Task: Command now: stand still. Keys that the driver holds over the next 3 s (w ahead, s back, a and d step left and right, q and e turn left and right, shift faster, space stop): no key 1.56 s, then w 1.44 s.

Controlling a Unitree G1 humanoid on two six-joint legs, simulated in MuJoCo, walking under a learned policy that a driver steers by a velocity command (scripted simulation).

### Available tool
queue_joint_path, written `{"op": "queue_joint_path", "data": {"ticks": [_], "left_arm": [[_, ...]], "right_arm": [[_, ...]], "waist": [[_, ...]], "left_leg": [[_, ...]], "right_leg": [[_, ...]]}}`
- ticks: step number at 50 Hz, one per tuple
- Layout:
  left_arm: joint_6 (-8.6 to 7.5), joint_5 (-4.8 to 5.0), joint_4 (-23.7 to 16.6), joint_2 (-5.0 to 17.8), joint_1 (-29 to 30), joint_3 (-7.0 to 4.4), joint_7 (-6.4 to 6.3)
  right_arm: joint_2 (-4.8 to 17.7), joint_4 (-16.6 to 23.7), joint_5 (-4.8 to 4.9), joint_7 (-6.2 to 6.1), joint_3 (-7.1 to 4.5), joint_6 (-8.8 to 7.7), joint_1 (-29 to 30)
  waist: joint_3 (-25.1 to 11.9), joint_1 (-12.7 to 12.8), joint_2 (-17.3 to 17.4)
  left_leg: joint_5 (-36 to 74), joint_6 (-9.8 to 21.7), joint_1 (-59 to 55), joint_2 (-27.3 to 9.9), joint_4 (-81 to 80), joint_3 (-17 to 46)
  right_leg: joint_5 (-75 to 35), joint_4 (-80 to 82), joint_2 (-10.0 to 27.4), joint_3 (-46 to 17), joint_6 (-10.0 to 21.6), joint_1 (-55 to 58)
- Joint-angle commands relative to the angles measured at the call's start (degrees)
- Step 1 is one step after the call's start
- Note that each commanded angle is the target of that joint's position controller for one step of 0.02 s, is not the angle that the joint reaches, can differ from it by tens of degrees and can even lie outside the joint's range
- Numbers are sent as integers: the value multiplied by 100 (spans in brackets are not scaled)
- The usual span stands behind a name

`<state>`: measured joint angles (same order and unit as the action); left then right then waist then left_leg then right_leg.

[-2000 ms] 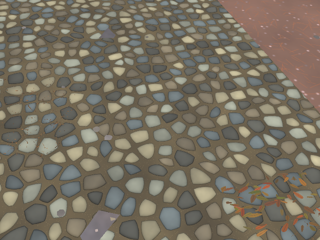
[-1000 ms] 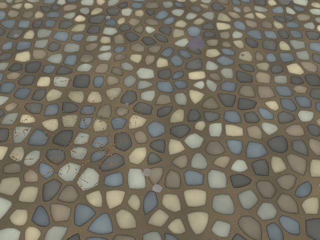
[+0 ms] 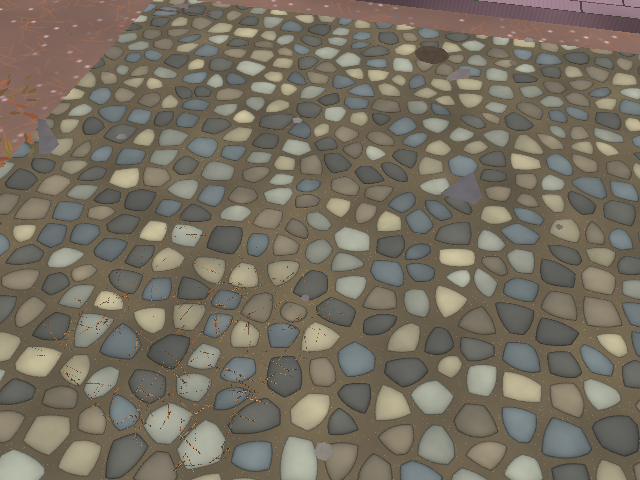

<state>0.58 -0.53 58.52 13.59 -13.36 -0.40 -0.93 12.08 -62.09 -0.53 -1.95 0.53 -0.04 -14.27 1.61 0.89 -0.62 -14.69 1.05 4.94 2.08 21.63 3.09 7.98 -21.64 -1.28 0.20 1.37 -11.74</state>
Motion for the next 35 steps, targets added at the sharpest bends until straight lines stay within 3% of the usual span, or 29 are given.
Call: {"op": "queue_joint_path", "data": {"ticks": [1, 16, 35], "left_arm": [[-48, 0, -19, 474, -119, -68, -24], [-47, 2, 507, 253, -415, 0, -93], [-34, 7, 765, 32, -552, 6, -142]], "right_arm": [[593, 40, 4, -24, -80, -48, -194], [339, -236, 10, -57, -12, -70, -451], [119, -342, 2, -95, 1, -90, -801]], "waist": [[184, -11, 110], [204, -13, 105], [266, -23, 91]], "left_leg": [[310, 221, 674, -643, -573, 579], [666, 246, 578, -618, -499, 480], [887, 250, 549, -615, -429, 432]], "right_leg": [[-114, 314, 559, -629, 93, 334], [-367, 203, 586, -607, 69, 322], [-505, 107, 589, -576, 60, 329]]}}
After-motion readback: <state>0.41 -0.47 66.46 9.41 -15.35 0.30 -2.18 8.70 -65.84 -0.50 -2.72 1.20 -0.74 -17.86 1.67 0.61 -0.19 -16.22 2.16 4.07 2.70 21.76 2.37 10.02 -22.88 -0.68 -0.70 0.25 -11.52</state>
